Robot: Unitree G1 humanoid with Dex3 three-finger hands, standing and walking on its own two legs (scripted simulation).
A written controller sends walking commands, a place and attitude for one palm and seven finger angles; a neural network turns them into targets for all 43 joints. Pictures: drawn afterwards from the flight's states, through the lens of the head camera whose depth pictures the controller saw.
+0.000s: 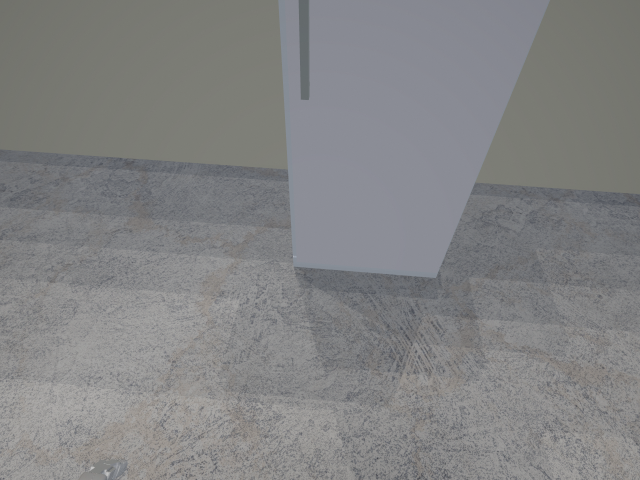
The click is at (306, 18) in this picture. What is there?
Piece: fridge door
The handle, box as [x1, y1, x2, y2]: [299, 0, 309, 99]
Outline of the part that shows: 299,0 301,99 308,99 308,0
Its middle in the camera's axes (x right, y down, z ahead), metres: -0.03 -0.45 +0.80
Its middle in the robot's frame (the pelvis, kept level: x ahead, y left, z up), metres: +0.92 +0.09 +0.17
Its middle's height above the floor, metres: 0.94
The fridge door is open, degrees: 0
